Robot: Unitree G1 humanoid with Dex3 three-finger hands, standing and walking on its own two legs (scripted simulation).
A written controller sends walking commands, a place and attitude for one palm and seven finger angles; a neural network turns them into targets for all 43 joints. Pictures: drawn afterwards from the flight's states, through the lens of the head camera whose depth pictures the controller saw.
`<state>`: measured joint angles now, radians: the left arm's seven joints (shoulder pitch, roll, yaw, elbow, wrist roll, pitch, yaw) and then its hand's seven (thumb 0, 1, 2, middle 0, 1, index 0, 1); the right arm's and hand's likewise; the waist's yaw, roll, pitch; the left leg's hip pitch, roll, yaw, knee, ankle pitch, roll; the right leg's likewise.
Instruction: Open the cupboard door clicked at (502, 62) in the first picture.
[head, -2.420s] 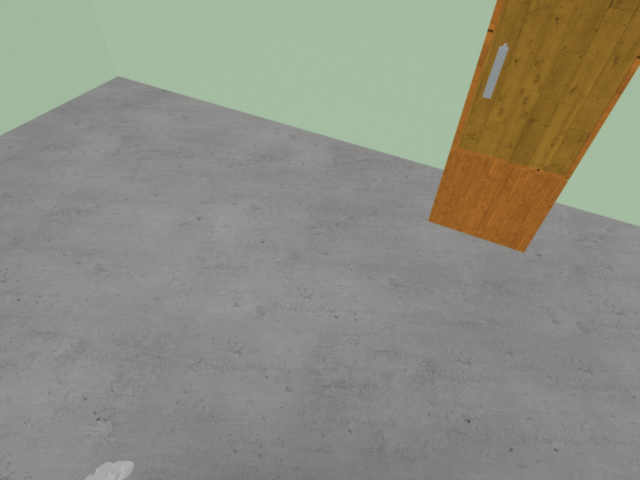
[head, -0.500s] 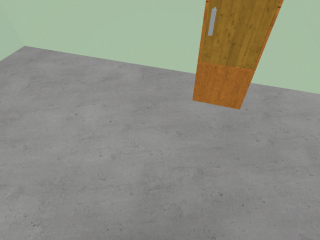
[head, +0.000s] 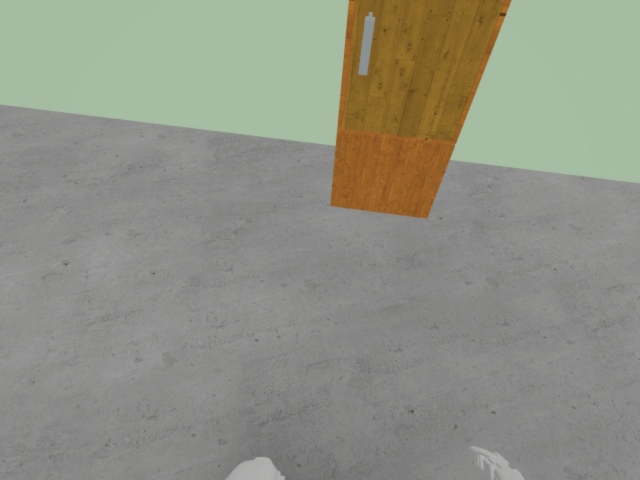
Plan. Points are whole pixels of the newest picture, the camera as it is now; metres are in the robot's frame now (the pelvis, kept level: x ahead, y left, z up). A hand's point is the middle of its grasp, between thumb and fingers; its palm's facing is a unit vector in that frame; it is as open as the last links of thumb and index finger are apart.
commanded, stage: walk to a spot facing it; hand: left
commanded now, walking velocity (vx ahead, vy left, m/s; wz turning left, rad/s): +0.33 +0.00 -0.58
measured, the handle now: (366, 43) +1.21 +0.03 -0.03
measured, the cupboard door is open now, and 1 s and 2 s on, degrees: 0 0 0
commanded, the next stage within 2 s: none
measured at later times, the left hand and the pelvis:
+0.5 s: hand (260, 317) +0.38 +0.16 -0.16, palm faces -0.37 -0.92 -0.15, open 7.4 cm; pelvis +0.20 +0.03 +0.00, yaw -19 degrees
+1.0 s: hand (278, 253) +0.54 +0.16 -0.17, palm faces -0.48 -0.84 -0.24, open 7.3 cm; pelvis +0.36 +0.01 +0.00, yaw -35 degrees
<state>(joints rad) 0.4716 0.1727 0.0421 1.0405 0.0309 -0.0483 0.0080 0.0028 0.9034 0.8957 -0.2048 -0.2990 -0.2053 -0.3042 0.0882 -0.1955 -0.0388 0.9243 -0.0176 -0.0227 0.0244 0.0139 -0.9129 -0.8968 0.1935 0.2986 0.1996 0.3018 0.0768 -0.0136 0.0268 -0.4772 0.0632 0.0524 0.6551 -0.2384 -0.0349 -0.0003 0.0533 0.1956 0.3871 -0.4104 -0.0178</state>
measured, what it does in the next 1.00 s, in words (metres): walks ahead, turning right: left foot, then right foot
